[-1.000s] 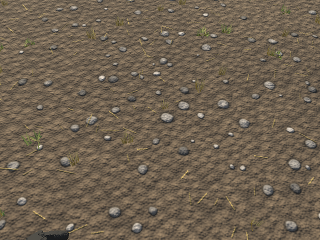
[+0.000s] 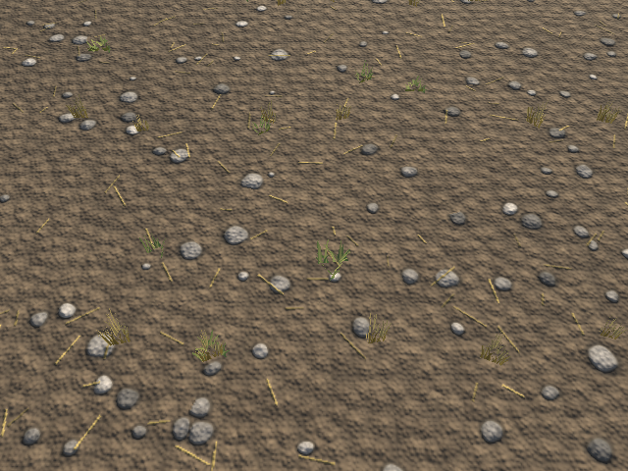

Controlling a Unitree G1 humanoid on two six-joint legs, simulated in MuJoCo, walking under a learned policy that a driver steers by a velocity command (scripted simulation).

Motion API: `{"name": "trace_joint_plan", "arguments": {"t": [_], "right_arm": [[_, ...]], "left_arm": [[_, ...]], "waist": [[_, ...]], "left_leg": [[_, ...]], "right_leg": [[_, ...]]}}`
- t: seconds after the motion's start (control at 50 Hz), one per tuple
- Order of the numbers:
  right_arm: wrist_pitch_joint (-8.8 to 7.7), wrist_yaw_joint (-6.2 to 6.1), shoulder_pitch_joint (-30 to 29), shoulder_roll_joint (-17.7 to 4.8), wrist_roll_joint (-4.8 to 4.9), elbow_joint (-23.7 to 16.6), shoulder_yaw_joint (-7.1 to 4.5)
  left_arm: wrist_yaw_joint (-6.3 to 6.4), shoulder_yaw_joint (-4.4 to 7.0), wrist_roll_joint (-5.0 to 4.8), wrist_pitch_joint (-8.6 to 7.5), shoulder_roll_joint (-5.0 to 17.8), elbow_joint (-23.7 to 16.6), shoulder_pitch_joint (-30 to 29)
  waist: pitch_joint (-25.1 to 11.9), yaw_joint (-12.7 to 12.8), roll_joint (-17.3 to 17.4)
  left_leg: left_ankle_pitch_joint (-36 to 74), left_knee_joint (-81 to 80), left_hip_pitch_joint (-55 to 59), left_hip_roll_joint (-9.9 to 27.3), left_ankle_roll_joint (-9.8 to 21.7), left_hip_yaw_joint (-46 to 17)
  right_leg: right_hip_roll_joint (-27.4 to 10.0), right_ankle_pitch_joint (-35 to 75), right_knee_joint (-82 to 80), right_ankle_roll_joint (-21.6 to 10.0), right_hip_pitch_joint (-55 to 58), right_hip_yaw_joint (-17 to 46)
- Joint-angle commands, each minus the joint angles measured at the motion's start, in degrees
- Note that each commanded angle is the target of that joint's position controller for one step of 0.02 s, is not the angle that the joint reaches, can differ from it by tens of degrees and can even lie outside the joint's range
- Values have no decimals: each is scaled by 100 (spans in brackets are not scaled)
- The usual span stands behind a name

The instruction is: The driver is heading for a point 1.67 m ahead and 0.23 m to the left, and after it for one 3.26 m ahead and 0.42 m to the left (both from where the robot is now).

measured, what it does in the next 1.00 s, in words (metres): walks ahead, turning left: left foot, then right foot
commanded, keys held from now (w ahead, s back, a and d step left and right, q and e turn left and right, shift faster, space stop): q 0.48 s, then no key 0.04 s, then w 0.48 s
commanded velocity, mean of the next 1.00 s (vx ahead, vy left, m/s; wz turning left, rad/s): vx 0.14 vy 0.00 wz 0.41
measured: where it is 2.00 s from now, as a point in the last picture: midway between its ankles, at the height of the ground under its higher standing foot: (218, 414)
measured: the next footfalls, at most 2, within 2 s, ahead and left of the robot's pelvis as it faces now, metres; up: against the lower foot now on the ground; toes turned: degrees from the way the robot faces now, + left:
left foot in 0.42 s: +0.01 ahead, +0.15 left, +0.00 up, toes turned +16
right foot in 0.94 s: +0.19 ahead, -0.04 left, +0.00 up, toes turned +22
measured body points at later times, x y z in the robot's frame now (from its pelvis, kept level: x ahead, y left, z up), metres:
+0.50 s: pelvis -0.01 +0.04 +0.00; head +0.03 +0.07 +0.44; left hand +0.04 +0.36 -0.12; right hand +0.23 -0.19 -0.07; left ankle -0.03 +0.13 -0.73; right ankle -0.01 -0.12 -0.68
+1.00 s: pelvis +0.10 +0.04 +0.00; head +0.12 +0.03 +0.45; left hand +0.14 +0.35 -0.08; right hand +0.28 -0.19 -0.12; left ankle -0.03 +0.13 -0.70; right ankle +0.16 -0.05 -0.73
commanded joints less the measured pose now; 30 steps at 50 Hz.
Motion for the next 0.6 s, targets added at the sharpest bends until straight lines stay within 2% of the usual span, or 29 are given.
{"name": "trace_joint_plan", "arguments": {"t": [0.02, 0.04, 0.06, 0.08, 0.1, 0.12, 0.14, 0.18, 0.24, 0.28, 0.34, 0.38, 0.4, 0.42, 0.44, 0.46, 0.48, 0.5, 0.52, 0.54, 0.58, 0.6], "right_arm": [[-89, -21, 199, -427, 6, -535, -149], [-141, -29, 213, -938, -94, -458, -306], [-136, -9, 308, -1195, -57, -331, -420], [-90, -7, 367, -1118, -40, -211, -436], [-37, -13, 383, -968, -45, -163, -408], [-3, 7, 353, -807, -24, -169, -361], [4, 28, 252, -688, 8, -225, -317], [-9, 47, -68, -543, 46, -376, -247], [-16, 95, -250, -425, -11, -503, -166], [-12, 134, -241, -401, -26, -542, -134], [30, 185, -109, -503, -2, -542, -176], [60, 224, 151, -502, -3, -478, -216], [61, 207, 373, -569, -16, -396, -269], [43, 147, 617, -885, -19, -357, -384], [-1, 48, 710, -1621, -58, -519, -515], [-163, 145, 807, -1406, -272, -578, -426], [-282, 185, 624, -1212, -276, -514, -358], [-332, 157, 310, -1023, -182, -454, -308], [-325, 122, 63, -832, -105, -475, -236], [-313, 78, 37, -757, -50, -429, -188], [-338, 34, 221, -633, -82, -369, -124], [-372, 28, 289, -624, -107, -339, -111]], "left_arm": [[51, 361, 168, -13, 1458, -254, 268], [49, 299, 259, -32, 1144, -348, 228], [79, 201, 221, -41, 870, -442, -23], [112, 158, 150, -21, 705, -474, -254], [145, 124, 63, -4, 611, -496, -323], [177, 100, 40, 18, 605, -488, -279], [203, 102, 62, 53, 643, -465, -184], [244, 130, 114, 112, 728, -424, 68], [224, 196, 104, 171, 937, -411, 151], [167, 243, 72, 195, 1084, -430, 63], [91, 276, -22, 183, 1185, -394, 73], [67, 279, -138, 162, 1197, -370, -23], [60, 248, -181, 142, 1068, -309, 67], [36, 181, -84, 117, 806, -193, 418], [12, 6, 292, 104, 360, -462, 379], [84, 87, 189, 94, 653, -622, -216], [121, 150, 39, 124, 841, -632, -344], [148, 171, 1, 147, 862, -558, -224], [180, 186, 34, 172, 879, -434, -112], [159, 196, 72, 172, 894, -381, 66], [54, 168, 10, 117, 794, -322, 189], [25, 146, -19, 81, 757, -337, 111]], "waist": [[-690, -181, -1513], [-628, 16, -1451], [-552, -85, -1023], [-452, -167, -872], [-363, -120, -874], [-306, -64, -892], [-277, 1, -917], [-334, 223, -1029], [-500, 355, -1095], [-533, 346, -1147], [-522, 291, -1190], [-529, 68, -1106], [-580, -44, -943], [-729, -57, -131], [-799, 122, 1807], [-1157, -373, 1303], [-885, -281, 815], [-676, -95, 647], [-609, -7, 502], [-688, 75, 563], [-729, 31, 735], [-598, -29, 805]], "left_leg": [[-1756, 1169, -1079, -108, 66, 24], [-2442, 2568, -1397, 62, -248, 263], [-2079, 3247, -1396, 270, -357, 271], [-1734, 3504, -1428, 337, -457, 355], [-1429, 3724, -1595, 362, -555, 397], [-1255, 3827, -1667, 401, -633, 490], [-1120, 3704, -1665, 438, -683, 681], [-997, 3183, -1779, 573, -755, 896], [-1034, 2314, -1395, 809, -759, 1095], [-1006, 1760, -870, 861, -682, 1306], [-845, 1000, -386, 805, -509, 1524], [-233, 25, 170, 710, -259, 1665], [289, -580, 734, 586, -67, 1668], [1587, -955, 1674, 895, 193, 1017], [4091, -810, 2601, 2514, 1024, -1218], [3745, -1021, 2048, 2957, 1945, -1800], [3153, -1135, 1831, 2641, 1794, -1290], [2592, -1152, 1633, 2316, 1457, -832], [2309, -1146, 1527, 2096, 1217, -580], [1715, -1265, 1388, 1921, 1150, -426], [-365, -1683, 1384, 1737, 1122, -474], [-1065, -1894, 1401, 1734, 1125, -596]], "right_leg": [[-2033, 2149, -974, -1118, 1333, 1939], [-2639, 2510, -1035, -1798, 1026, 2425], [-2439, 2423, -964, -1727, 875, 1924], [-2023, 2143, -884, -1451, 825, 1374], [-1795, 2007, -848, -1308, 902, 1032], [-1709, 2184, -845, -1311, 919, 787], [-1607, 2268, -889, -1333, 932, 542], [-1657, 2377, -912, -1422, 1315, 369], [-1834, 2479, -885, -1474, 1510, 158], [-1898, 2565, -891, -1450, 1271, -50], [-2008, 2511, -738, -1356, 1179, -186], [-1990, 2294, -370, -1118, 1039, -360], [-1845, 1899, 39, -849, 763, -573], [-1492, 963, 991, -384, 22, -1035], [-657, -2348, 2865, 223, -1794, -1347], [-316, -2714, 3894, 284, -2149, -346], [-453, -2306, 4244, 223, -2222, -135], [-565, -1784, 4124, 165, -2228, -98], [-633, -1413, 3945, 180, -2151, -73], [-608, -1001, 3862, 212, -1953, -159], [-563, -381, 3547, 206, -1872, -291], [-549, -228, 3200, 193, -1942, -322]]}}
